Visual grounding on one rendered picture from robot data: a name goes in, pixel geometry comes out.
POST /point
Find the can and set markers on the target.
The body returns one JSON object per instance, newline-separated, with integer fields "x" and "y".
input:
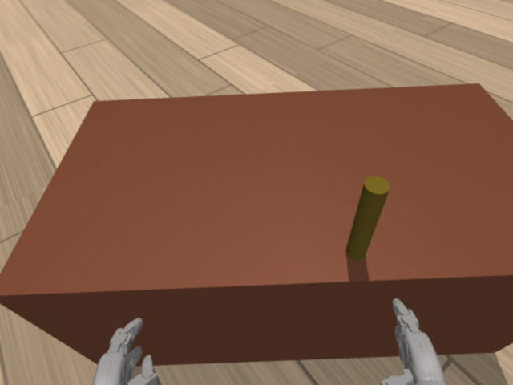
{"x": 372, "y": 200}

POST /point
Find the left robot hand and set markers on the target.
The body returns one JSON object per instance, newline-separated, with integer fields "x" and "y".
{"x": 114, "y": 368}

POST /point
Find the right robot hand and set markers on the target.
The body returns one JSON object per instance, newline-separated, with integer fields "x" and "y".
{"x": 415, "y": 350}

